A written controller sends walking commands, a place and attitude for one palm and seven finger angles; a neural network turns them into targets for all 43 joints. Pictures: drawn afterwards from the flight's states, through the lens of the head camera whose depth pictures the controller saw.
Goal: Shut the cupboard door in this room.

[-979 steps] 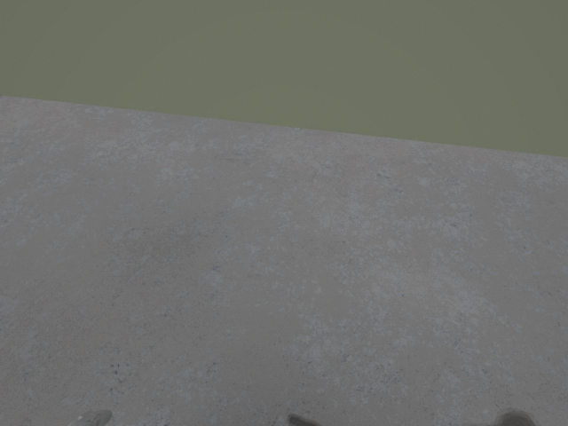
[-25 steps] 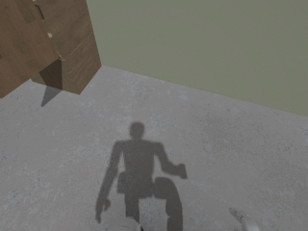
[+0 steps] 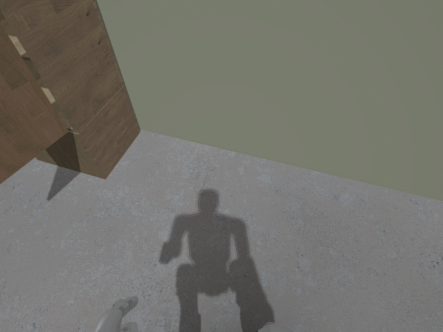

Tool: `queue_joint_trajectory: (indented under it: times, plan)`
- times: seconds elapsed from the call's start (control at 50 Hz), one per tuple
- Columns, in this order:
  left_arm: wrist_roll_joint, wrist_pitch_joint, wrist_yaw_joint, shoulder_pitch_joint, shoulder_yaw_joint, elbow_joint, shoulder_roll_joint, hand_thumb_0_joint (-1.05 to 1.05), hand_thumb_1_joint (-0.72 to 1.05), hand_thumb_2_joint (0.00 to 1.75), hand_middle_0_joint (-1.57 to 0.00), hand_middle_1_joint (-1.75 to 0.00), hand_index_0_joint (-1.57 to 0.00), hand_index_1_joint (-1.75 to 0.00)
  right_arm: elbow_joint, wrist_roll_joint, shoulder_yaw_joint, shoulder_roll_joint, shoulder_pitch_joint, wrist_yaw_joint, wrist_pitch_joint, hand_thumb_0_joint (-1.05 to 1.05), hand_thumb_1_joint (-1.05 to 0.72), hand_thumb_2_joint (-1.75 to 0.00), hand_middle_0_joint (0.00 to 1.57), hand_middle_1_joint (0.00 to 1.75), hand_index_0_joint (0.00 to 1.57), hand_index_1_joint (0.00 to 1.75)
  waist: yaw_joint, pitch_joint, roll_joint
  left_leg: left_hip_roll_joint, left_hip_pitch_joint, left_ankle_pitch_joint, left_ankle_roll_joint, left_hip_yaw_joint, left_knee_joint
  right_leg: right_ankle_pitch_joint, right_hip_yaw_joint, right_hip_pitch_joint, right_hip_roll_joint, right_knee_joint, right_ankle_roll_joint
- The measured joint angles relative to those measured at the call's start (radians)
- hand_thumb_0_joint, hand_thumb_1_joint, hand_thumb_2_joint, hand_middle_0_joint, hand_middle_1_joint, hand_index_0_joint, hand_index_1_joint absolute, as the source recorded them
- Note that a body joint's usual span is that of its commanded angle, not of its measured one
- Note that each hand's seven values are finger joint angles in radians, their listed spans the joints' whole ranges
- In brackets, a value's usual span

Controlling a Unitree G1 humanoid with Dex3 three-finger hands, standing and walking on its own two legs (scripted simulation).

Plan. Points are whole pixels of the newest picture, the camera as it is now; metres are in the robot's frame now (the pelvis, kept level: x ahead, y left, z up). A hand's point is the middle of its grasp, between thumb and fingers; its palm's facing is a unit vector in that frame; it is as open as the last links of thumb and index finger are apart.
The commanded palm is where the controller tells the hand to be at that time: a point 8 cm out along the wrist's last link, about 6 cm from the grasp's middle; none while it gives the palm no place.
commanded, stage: walk to a spot facing it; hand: left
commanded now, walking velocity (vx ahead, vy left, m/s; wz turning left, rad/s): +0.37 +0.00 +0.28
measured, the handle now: out of the picture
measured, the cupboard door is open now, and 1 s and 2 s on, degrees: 79 79 79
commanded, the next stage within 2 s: turn to face it in 0.66 s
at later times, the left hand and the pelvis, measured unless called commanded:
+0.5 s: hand out of the picture +0.10 +0.21 -0.18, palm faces +0.24 -0.96 -0.13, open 7.4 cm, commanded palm none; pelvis +0.20 +0.07 +0.00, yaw +9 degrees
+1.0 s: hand (128, 193) +0.48 +0.26 -0.15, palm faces +0.14 -0.97 -0.19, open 7.4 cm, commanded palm none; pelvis +0.39 +0.07 +0.00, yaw +11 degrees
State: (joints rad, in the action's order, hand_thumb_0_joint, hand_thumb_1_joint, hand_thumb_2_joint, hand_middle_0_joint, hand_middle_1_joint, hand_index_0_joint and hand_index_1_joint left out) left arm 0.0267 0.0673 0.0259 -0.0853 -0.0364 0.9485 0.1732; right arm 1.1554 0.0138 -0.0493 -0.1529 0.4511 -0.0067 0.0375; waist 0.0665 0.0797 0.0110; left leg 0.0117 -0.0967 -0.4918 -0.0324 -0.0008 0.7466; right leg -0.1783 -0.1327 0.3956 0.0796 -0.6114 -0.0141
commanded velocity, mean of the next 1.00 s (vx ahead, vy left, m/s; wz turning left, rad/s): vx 0.24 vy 0.00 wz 0.22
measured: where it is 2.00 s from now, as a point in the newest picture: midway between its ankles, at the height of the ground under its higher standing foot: (205, 278)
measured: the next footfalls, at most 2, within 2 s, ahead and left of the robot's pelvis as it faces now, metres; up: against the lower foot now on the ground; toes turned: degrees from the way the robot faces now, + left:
left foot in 0.42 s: +0.29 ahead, +0.16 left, +0.00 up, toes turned +17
right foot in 0.98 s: +0.53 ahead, -0.02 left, +0.00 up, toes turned +2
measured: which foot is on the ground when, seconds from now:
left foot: up 0.00-0.40, down 0.42-0.98, up 1.00-1.00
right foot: down 0.00-0.44, up 0.46-0.96, down 0.98-1.00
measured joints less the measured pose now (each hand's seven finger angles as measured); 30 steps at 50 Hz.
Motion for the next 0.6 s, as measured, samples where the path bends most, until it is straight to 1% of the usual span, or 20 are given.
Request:
queue_joint_trajectory:
  times: [0.02, 0.04, 0.06, 0.08, 0.12, 0.18, 0.24, 0.3, 0.38, 0.42, 0.44, 0.46, 0.48, 0.5, 0.52, 0.54, 0.56, 0.58, 0.6]
  plan:
    - [-0.003, 0.007, -0.002, -0.008, 0.002, 0.003, -0.004, 0.01, 0.9, 0.9, -0.2, -0.3, -0.2, -0.3, 0.005, -0.002, -0.002, -0.001, -0.007, 0.003, -0.008, 0.01, -0.9, -0.9, 0.2, 0.3, 0.2, 0.3, -0.004, 0.006, 0.004, -0.002, -0.071, -0.002, -0.005, 0.009, 0.166, -0.031, -0.012, -0.015, -0.001, -0.015, -0.01]
    - [-0.005, 0.008, -0.005, -0.022, 0.002, 0.01, -0.008, 0.01, 0.9, 0.9, -0.2, -0.3, -0.2, -0.3, 0.007, -0.001, -0.005, -0.003, -0.015, 0.006, -0.016, 0.01, -0.9, -0.9, 0.2, 0.3, 0.2, 0.3, -0.01, 0.008, 0.006, -0.008, -0.138, 0.022, -0.01, 0.008, 0.299, -0.053, -0.021, -0.039, -0.003, -0.009, -0.015]
    - [-0.006, 0.007, -0.009, -0.039, 0.002, 0.019, -0.013, 0.01, 0.9, 0.9, -0.2, -0.3, -0.2, -0.3, 0.005, 0.001, -0.009, -0.006, -0.028, 0.008, -0.022, 0.01, -0.9, -0.9, 0.2, 0.3, 0.2, 0.3, -0.016, 0.006, 0.009, -0.021, -0.199, 0.063, -0.01, 0.003, 0.389, -0.065, -0.03, -0.065, -0.006, 0.009, -0.016]
    - [-0.006, 0.005, -0.015, -0.06, 0.001, 0.032, -0.018, 0.01, 0.9, 0.9, -0.2, -0.3, -0.2, -0.3, -0.001, 0.004, -0.012, -0.011, -0.043, 0.011, -0.028, 0.01, -0.9, -0.9, 0.2, 0.3, 0.2, 0.3, -0.02, 0.002, 0.012, -0.036, -0.254, 0.107, -0.007, -0.004, 0.439, -0.065, -0.037, -0.093, -0.009, 0.037, -0.01]
    - [-0.011, 0.007, -0.033, -0.103, -0.016, 0.057, -0.02, 0.0, 0.92, 0.9, -0.2, -0.3, -0.2, -0.3, -0.021, 0.009, -0.016, -0.018, -0.076, 0.014, -0.033, 0.01, -0.91, -0.9, 0.19, 0.3, 0.2, 0.3, -0.025, -0.009, 0.016, -0.068, -0.348, 0.177, 0.007, -0.008, 0.461, -0.061, -0.054, -0.146, -0.016, 0.094, -0.007]
    - [-0.003, 0.007, -0.041, -0.165, -0.022, 0.097, -0.001, -0.01, 0.94, 0.9, -0.2, -0.3, -0.2, -0.3, -0.056, 0.014, -0.022, -0.025, -0.129, 0.02, -0.037, 0.01, -0.91, -0.9, 0.19, 0.3, 0.19, 0.3, -0.032, -0.03, 0.014, -0.108, -0.443, 0.239, 0.03, -0.02, 0.391, -0.065, -0.077, -0.215, -0.02, 0.165, -0.005]
    - [0.0, 0.006, -0.038, -0.219, -0.016, 0.136, 0.007, 0.0, 0.94, 0.9, -0.2, -0.3, -0.2, -0.3, -0.088, 0.013, -0.025, -0.03, -0.185, 0.029, -0.038, 0.01, -0.91, -0.9, 0.19, 0.3, 0.19, 0.3, -0.043, -0.042, 0.009, -0.133, -0.477, 0.288, 0.043, -0.042, 0.254, -0.079, -0.099, -0.277, -0.019, 0.214, 0.007]
    - [0.0, 0.006, -0.034, -0.261, -0.008, 0.162, 0.006, 0.0, 0.93, 0.9, -0.2, -0.3, -0.19, -0.3, -0.111, 0.012, -0.022, -0.033, -0.241, 0.04, -0.035, 0.01, -0.91, -0.9, 0.19, 0.3, 0.19, 0.3, -0.063, -0.04, 0.004, -0.138, -0.462, 0.32, 0.044, -0.067, 0.092, -0.105, -0.123, -0.332, -0.015, 0.241, 0.027]
    - [0.002, 0.002, -0.033, -0.308, -0.003, 0.181, 0.001, 0.01, 0.92, 0.9, -0.2, -0.3, -0.19, -0.3, -0.136, 0.012, -0.014, -0.035, -0.308, 0.049, -0.029, 0.0, -0.91, -0.9, 0.19, 0.3, 0.19, 0.3, -0.102, -0.028, -0.01, -0.118, -0.396, 0.291, 0.024, -0.101, -0.059, -0.167, -0.152, -0.394, 0.003, 0.229, 0.068]
    - [0.0, -0.003, -0.031, -0.335, -0.002, 0.19, -0.001, 0.01, 0.91, 0.9, -0.2, -0.3, -0.19, -0.3, -0.153, 0.015, -0.009, -0.035, -0.331, 0.05, -0.014, 0.0, -0.91, -0.9, 0.19, 0.3, 0.19, 0.3, -0.113, -0.024, -0.027, -0.093, -0.33, 0.29, 0.005, -0.122, -0.142, -0.227, -0.156, -0.402, 0.033, 0.161, 0.093]
    - [-0.002, -0.011, -0.029, -0.34, -0.003, 0.198, -0.001, 0.01, 0.91, 0.9, -0.2, -0.3, -0.2, -0.3, -0.161, 0.019, -0.009, -0.033, -0.343, 0.047, -0.001, 0.0, -0.91, -0.9, 0.19, 0.3, 0.19, 0.3, -0.111, -0.017, -0.041, -0.076, -0.321, 0.328, -0.014, -0.131, -0.139, -0.264, -0.148, -0.377, 0.064, 0.069, 0.089]
    - [-0.006, -0.022, -0.026, -0.335, -0.002, 0.204, -0.003, 0.01, 0.91, 0.9, -0.2, -0.3, -0.19, -0.3, -0.169, 0.02, -0.008, -0.031, -0.353, 0.042, 0.011, 0.0, -0.91, -0.9, 0.19, 0.3, 0.19, 0.3, -0.11, -0.007, -0.049, -0.065, -0.321, 0.306, -0.03, -0.137, -0.104, -0.303, -0.107, -0.325, 0.078, -0.075, 0.078]
    - [-0.008, -0.033, -0.025, -0.327, 0.001, 0.206, -0.004, 0.01, 0.91, 0.9, -0.2, -0.3, -0.19, -0.3, -0.174, 0.018, -0.005, -0.029, -0.358, 0.036, 0.02, 0.0, -0.91, -0.9, 0.19, 0.3, 0.19, 0.3, -0.11, -0.002, -0.048, -0.06, -0.312, 0.272, -0.04, -0.14, -0.085, -0.33, -0.055, -0.26, 0.072, -0.23, 0.067]
    - [-0.009, -0.041, -0.024, -0.317, 0.002, 0.206, -0.006, 0.01, 0.91, 0.9, -0.2, -0.3, -0.19, -0.3, -0.176, 0.015, -0.003, -0.026, -0.357, 0.03, 0.024, 0.0, -0.91, -0.9, 0.19, 0.3, 0.19, 0.3, -0.11, -0.003, -0.044, -0.057, -0.294, 0.245, -0.047, -0.142, -0.088, -0.329, -0.015, -0.194, 0.06, -0.365, 0.056]
    - [-0.009, -0.044, -0.022, -0.304, 0.0, 0.205, -0.006, 0.01, 0.91, 0.9, -0.2, -0.3, -0.19, -0.3, -0.176, 0.013, -0.001, -0.022, -0.351, 0.024, 0.027, 0.0, -0.91, -0.9, 0.19, 0.3, 0.19, 0.3, -0.108, -0.005, -0.041, -0.053, -0.268, 0.232, -0.05, -0.144, -0.108, -0.305, 0.01, -0.132, 0.052, -0.466, 0.048]
    - [-0.008, -0.044, -0.019, -0.288, -0.001, 0.201, -0.005, 0.01, 0.91, 0.9, -0.2, -0.3, -0.19, -0.3, -0.172, 0.012, 0.002, -0.016, -0.34, 0.019, 0.029, 0.0, -0.91, -0.9, 0.19, 0.3, 0.2, 0.3, -0.105, -0.007, -0.039, -0.049, -0.237, 0.237, -0.043, -0.147, -0.141, -0.271, 0.023, -0.078, 0.05, -0.527, 0.044]
    - [-0.005, -0.043, -0.017, -0.27, -0.003, 0.194, -0.002, 0.01, 0.91, 0.9, -0.2, -0.3, -0.19, -0.3, -0.165, 0.011, 0.004, -0.009, -0.326, 0.015, 0.032, 0.0, -0.91, -0.9, 0.19, 0.3, 0.2, 0.3, -0.102, -0.011, -0.04, -0.041, -0.205, 0.245, -0.041, -0.149, -0.179, -0.237, 0.031, -0.03, 0.053, -0.557, 0.044]
    - [-0.002, -0.043, -0.016, -0.251, -0.006, 0.185, 0.001, 0.01, 0.91, 0.9, -0.2, -0.3, -0.19, -0.3, -0.156, 0.01, 0.007, -0.001, -0.309, 0.011, 0.035, 0.0, -0.9, -0.9, 0.19, 0.3, 0.2, 0.3, -0.1, -0.015, -0.041, -0.034, -0.173, 0.252, -0.044, -0.15, -0.217, -0.204, 0.037, 0.012, 0.057, -0.565, 0.046]
    - [-0.001, -0.043, -0.017, -0.234, -0.008, 0.172, 0.003, 0.01, 0.91, 0.9, -0.2, -0.3, -0.19, -0.3, -0.153, 0.001, -0.005, 0.002, -0.292, 0.0, 0.042, -0.01, -0.92, -0.9, 0.2, 0.3, 0.2, 0.3, -0.098, -0.021, -0.043, -0.026, -0.143, 0.259, -0.048, -0.153, -0.256, -0.172, 0.045, 0.051, 0.061, -0.562, 0.049]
